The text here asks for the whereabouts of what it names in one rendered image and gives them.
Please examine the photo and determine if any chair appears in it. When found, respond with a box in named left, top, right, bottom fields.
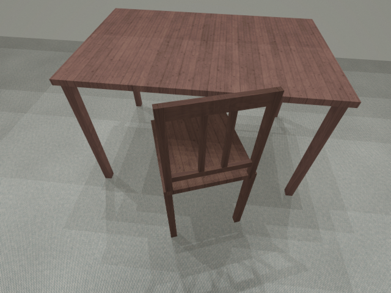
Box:
left=151, top=87, right=284, bottom=237

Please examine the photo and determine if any table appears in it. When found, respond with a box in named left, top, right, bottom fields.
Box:
left=49, top=8, right=361, bottom=196

